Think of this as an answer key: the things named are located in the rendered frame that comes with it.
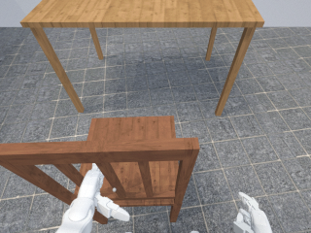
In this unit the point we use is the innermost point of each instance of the table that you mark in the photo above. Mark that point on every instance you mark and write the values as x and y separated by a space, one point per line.
93 14

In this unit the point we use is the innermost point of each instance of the right robot hand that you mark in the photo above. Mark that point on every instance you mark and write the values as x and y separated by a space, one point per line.
256 220

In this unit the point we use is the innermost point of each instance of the left robot hand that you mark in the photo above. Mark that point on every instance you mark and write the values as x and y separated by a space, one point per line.
89 188

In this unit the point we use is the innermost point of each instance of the left robot forearm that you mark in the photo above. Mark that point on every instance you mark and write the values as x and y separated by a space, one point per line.
78 218

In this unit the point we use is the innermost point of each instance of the chair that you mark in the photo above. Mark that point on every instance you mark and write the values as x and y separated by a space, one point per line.
137 155

